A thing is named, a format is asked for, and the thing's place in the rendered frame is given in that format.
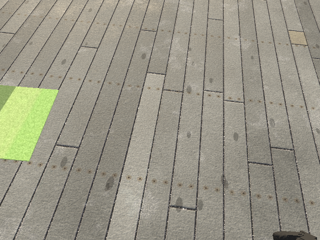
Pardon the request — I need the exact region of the right robot hand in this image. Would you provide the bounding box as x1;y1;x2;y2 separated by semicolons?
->
272;230;317;240

